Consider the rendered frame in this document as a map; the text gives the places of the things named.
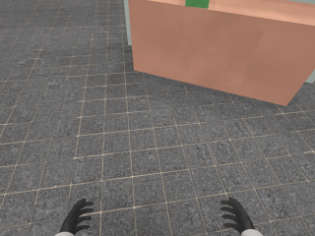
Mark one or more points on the pedestal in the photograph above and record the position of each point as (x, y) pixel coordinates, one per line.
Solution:
(262, 49)

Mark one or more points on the left robot hand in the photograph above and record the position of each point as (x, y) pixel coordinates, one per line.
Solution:
(72, 220)

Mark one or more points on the right robot hand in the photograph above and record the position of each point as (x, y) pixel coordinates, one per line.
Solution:
(240, 215)

